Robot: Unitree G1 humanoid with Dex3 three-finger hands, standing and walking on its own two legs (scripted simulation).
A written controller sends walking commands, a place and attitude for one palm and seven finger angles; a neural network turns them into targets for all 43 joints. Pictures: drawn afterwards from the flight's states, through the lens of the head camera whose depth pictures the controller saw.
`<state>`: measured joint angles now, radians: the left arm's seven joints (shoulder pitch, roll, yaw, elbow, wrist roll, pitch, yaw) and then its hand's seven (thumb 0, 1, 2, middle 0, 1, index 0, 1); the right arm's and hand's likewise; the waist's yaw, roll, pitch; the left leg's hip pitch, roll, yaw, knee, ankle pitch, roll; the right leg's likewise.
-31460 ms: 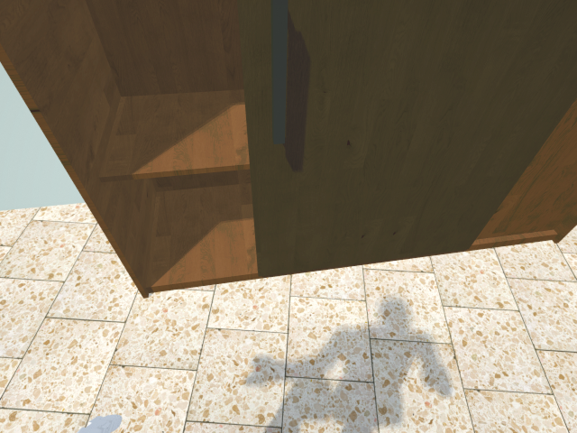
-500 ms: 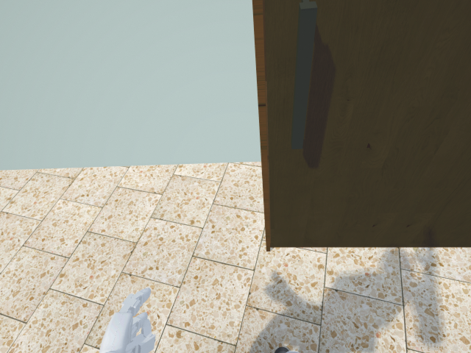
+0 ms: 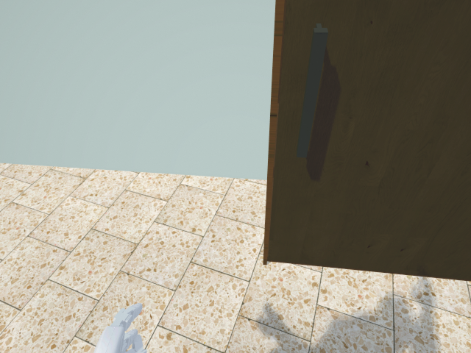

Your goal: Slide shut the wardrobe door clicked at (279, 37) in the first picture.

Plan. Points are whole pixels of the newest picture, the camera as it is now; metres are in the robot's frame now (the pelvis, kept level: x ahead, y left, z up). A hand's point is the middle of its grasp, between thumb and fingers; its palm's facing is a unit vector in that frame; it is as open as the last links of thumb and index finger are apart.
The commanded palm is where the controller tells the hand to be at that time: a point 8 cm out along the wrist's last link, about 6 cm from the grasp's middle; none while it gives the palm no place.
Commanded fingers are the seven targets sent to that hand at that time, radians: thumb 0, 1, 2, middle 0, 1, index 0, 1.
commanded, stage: stop stepping back and stand still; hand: right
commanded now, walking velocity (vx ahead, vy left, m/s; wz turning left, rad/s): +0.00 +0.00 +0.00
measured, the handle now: (309, 97) +0.65 -0.14 +0.13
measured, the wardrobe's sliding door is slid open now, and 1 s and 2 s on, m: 0.00 0.00 0.00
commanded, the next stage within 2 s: let the arm hang, fingers relaxed in 0.34 s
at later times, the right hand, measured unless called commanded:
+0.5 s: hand out of the picture +0.21 -0.30 +0.11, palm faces +0.34 +0.81 -0.47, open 7.4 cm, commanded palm none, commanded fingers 0.00 -0.90 -0.90 0.20 0.30 0.20 0.30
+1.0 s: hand out of the picture -0.07 -0.21 -0.17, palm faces +0.05 +0.98 -0.19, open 7.3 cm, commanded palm none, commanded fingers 0.00 -0.90 -0.90 0.20 0.30 0.20 0.30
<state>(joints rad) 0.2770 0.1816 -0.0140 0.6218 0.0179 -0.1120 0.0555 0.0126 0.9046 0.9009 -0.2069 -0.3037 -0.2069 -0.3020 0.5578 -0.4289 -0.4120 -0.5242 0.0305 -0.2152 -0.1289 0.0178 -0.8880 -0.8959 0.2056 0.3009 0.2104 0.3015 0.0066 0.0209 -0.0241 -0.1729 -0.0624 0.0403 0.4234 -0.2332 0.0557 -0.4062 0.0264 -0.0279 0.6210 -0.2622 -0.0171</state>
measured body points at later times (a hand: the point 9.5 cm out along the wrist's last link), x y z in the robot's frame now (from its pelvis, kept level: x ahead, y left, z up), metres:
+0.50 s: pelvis +0.01 -0.03 +0.00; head +0.01 -0.03 +0.45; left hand +0.18 +0.19 -0.09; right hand +0.19 -0.34 +0.13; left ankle +0.00 +0.10 -0.74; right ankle +0.06 -0.10 -0.74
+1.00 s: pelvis +0.01 -0.02 +0.01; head +0.03 -0.04 +0.45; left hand +0.00 +0.22 -0.15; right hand -0.07 -0.26 -0.15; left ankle +0.00 +0.10 -0.74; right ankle +0.06 -0.10 -0.74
